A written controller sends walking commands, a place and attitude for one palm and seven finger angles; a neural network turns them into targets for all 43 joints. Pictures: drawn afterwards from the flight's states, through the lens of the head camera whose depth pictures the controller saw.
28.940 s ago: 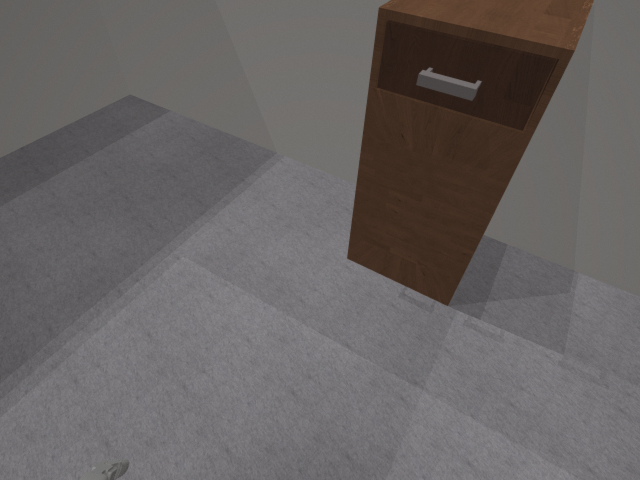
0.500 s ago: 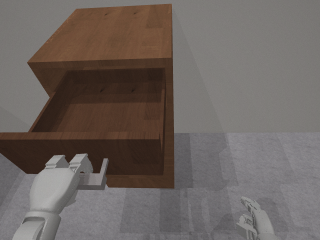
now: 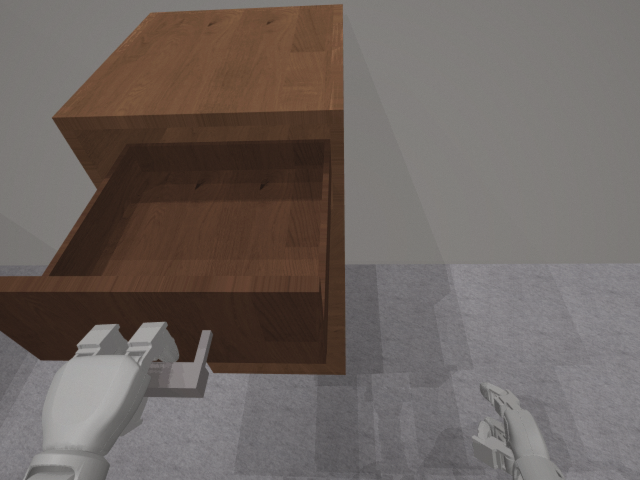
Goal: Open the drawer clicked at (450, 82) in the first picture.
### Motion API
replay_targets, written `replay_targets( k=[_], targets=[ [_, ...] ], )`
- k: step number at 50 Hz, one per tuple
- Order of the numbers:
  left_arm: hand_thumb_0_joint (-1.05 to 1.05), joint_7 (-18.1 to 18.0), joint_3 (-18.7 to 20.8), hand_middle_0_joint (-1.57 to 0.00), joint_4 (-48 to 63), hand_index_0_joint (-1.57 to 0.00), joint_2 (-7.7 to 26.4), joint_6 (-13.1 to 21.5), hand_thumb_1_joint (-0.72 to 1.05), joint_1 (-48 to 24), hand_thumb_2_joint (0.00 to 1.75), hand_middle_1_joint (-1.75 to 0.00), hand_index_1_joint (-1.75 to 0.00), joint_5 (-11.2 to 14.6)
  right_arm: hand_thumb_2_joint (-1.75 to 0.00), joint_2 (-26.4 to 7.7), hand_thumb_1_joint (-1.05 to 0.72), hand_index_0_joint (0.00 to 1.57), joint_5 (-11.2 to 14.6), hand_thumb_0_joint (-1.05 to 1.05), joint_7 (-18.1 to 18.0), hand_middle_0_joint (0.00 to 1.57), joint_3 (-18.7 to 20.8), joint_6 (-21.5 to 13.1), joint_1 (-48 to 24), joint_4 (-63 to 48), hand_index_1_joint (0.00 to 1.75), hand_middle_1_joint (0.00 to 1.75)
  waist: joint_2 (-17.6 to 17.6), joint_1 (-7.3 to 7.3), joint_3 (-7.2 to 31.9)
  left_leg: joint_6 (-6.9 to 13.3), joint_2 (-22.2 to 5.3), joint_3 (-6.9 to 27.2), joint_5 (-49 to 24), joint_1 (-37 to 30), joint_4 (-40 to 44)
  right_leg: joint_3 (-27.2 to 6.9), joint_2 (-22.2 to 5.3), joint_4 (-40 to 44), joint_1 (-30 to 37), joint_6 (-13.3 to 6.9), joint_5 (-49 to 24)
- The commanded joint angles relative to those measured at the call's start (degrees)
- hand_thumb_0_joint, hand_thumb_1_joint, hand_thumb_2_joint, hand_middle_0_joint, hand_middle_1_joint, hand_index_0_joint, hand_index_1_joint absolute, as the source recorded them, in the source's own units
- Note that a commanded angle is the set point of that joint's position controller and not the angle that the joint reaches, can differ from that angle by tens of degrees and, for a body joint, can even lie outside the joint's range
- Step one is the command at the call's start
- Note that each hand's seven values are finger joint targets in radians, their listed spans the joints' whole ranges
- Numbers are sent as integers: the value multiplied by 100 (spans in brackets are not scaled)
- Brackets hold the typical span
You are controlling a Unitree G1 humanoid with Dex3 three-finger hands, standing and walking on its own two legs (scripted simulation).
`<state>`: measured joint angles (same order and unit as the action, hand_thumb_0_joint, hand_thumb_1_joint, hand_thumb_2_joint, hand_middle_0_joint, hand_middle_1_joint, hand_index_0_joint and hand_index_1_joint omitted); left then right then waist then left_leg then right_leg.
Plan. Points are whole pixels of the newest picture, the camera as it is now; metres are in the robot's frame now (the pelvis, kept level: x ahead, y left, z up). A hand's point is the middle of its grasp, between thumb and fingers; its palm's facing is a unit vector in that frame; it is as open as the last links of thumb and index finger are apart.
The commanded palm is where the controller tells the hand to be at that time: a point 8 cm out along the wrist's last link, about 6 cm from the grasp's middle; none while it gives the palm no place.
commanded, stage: open the thumb to release the handle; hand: left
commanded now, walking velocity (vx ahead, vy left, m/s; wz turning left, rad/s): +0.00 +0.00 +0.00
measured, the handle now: (147, 358) +0.22 +0.23 +0.08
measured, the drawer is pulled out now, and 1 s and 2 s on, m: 0.30 0.28 0.28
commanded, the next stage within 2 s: lift the hand off the handle in 0.44 s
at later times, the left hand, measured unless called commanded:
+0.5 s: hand (133, 394) +0.19 +0.24 +0.06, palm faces +0.03 -0.08 -1.00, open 12.7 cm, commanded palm +0.16 +0.26 +0.11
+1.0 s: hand (135, 385) +0.19 +0.23 +0.07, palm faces +0.07 -0.09 -0.99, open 13.6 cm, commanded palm +0.16 +0.23 +0.13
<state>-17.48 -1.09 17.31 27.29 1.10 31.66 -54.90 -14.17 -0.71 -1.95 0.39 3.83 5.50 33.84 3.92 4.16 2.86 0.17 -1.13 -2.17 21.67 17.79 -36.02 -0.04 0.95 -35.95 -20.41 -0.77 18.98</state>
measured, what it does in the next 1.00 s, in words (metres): stands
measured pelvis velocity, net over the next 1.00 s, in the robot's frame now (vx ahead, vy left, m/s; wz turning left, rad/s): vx -0.02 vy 0.00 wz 0.03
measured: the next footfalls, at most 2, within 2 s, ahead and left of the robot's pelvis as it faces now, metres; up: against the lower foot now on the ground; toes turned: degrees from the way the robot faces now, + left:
none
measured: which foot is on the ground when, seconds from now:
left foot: down 0.00-1.00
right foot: down 0.00-1.00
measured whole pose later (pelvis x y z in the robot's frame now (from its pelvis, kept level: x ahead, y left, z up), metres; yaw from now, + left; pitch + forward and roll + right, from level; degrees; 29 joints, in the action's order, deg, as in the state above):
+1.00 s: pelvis -0.02 +0.00 +0.01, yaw +2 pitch +0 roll +0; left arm -10.8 -5.9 11.8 23.3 -5.9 17.5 -56.2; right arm -12.6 -0.8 -3.0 -1.1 3.1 4.9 36.2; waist 5.2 6.1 2.0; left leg 0.1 -0.1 -0.5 18.2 14.4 -32.3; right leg 1.5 -0.1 -33.0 -16.7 -1.0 16.7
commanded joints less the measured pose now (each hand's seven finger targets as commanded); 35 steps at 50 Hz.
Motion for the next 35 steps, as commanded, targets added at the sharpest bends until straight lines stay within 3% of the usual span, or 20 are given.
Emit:
replay_targets(
  k=[1, 4, 6, 9, 10, 12, 14, 17, 20, 23, 26, 27, 28, 30, 31, 33, 35],
  targets=[
    [0, -458, 1659, -38, 550, -38, 1115, -263, 62, -681, 78, -132, -132, -62, -90, -453, -90, 20, -16, 0, -81, 20, 177, -301, -887, -827, 30, 30, 122, 328, 905, 37, 284, 104, -1809, -138, 392, 25, 61, 461, 545, -126, -1626],
    [0, -407, 1627, -36, 696, -36, 1154, -347, 41, -842, 69, -130, -130, 12, -90, -470, -90, 20, 5, 0, -93, 20, 199, -284, -890, -798, 30, 30, 42, 352, 1252, 14, 278, 110, -2025, -233, 410, 12, 31, 422, 794, -117, -1897],
    [0, -349, 1488, -35, 687, -35, 1012, -410, 27, -660, 63, -128, -128, 40, -90, -452, -90, 20, 8, 0, -89, 20, 191, -267, -929, -790, 30, 30, -179, 359, 1190, 31, 290, 89, -2124, -197, 402, 0, 11, 430, 849, -93, -2180],
    [0, -257, 1504, -34, 550, -34, 1106, -477, 6, -916, 54, -126, -126, 32, -90, -460, -90, 20, 20, 0, -118, 20, 140, -228, -999, -761, 30, 30, -419, 319, 903, 40, 281, 95, -1908, -94, 493, -26, 15, 525, 796, -70, -2003],
    [0, -233, 1495, -33, 626, -33, 1075, -471, -1, -814, 51, -125, -125, 29, -90, -445, -90, 20, 26, 0, -110, 20, 149, -230, -1030, -773, 30, 30, -240, 366, 929, 42, 284, 98, -1928, -115, 533, -22, 0, 536, 859, -91, -1986],
    [0, -192, 1432, -32, 590, -32, 1056, -498, -15, -871, 45, -124, -124, 3, -90, -444, -90, 20, 20, 0, -113, 20, 119, -231, -1007, -774, 30, 30, -326, 330, 841, 54, 286, 89, -1864, -123, 537, 6, 0, 573, 816, -72, -1909],
    [0, -152, 1479, -32, 602, -32, 1135, -487, -29, -982, 39, -122, -122, -5, -90, -434, -90, 20, 15, 0, -136, 20, 99, -242, -1030, -775, 30, 30, -136, 355, 877, 53, 286, 86, -1821, -192, 566, -25, -1, 616, 842, -80, -1777],
    [0, -101, 1422, -30, 494, -30, 1101, -475, -50, -1120, 30, -120, -120, -14, -90, -433, -90, 20, 25, 0, -151, 20, 92, -238, -1030, -755, 30, 30, -151, 324, 790, 51, 298, 90, -1754, -159, 602, -7, 16, 663, 805, -81, -1667],
    [0, -59, 1351, -30, 409, -30, 1041, -437, -50, -1327, 30, -120, -120, 23, -90, -424, -90, 20, 33, 0, -172, 20, 95, -281, -1015, -735, 30, 30, -171, 294, 722, 56, 291, 94, -1588, -188, 649, 22, 9, 752, 758, -64, -1419],
    [0, -61, 1585, -30, 271, -30, 1300, -395, -50, -1332, 30, -120, -120, 4, -90, -446, -90, 20, 25, 0, -214, 20, 99, -287, -1046, -701, 30, 30, -142, 339, 777, 52, 315, 87, -1630, -226, 626, -83, 17, 786, 819, -73, -1513],
    [0, -40, 1405, -30, 291, -30, 1117, -338, -50, -1346, 30, -120, -120, 17, -90, -433, -90, 20, 18, 0, -208, 20, 108, -322, -1010, -691, 30, 30, -190, 325, 800, 62, 330, 80, -1705, -200, 616, -45, -4, 747, 857, -66, -1689],
    [0, 39, 196, -30, 771, -30, -162, -347, -50, -879, 30, -120, -120, 77, -90, -365, -90, 20, -17, 0, -68, 20, 112, -401, -1050, -872, 30, 30, -65, 261, 950, 74, 342, 73, -1934, -315, 555, 79, -26, 666, 756, -49, -1863],
    [0, 57, 346, -30, 795, -30, -1, -337, -50, -890, 30, -120, -120, 119, -90, -385, -90, 20, 45, 0, 1, 20, 161, -468, -963, -858, 30, 30, -214, 143, 958, 68, 258, 89, -2060, -396, 506, 119, 4, 659, 654, -49, -1825],
    [0, 24, 713, -30, 874, -30, 518, -346, -50, -981, 30, -120, -120, 58, -90, -488, -90, 20, -8, 0, -15, 20, 165, -420, -942, -771, 30, 30, -154, 234, 922, 52, 279, 95, -1894, -282, 580, 80, 19, 673, 726, -66, -1683],
    [0, -27, 755, -30, 819, -30, 656, -402, -50, -1143, 30, -120, -120, -101, -90, -478, -90, 20, -65, 0, -30, 20, 119, -395, -1000, -807, 30, 30, -285, 247, 820, 64, 307, 80, -1713, -172, 568, 69, -8, 677, 650, -52, -1518],
    [0, -59, 707, -30, 490, -30, 707, -541, -50, -1687, 30, -120, -120, -332, -90, -477, -90, 20, -68, 0, -49, 20, 83, -322, -1063, -760, 30, 30, -451, 171, 560, 58, 306, 90, -1393, -62, 587, 26, -10, 758, 446, -62, -1088],
    [0, 2, 358, -30, 286, -30, 392, -620, -50, -1864, 30, -120, -120, -399, -90, -411, -90, 20, -58, 0, -46, 20, 94, -331, -1029, -740, 30, 30, -418, 149, 484, 89, 308, 82, -1227, -106, 614, 39, -19, 813, 347, -62, -840]
  ],
)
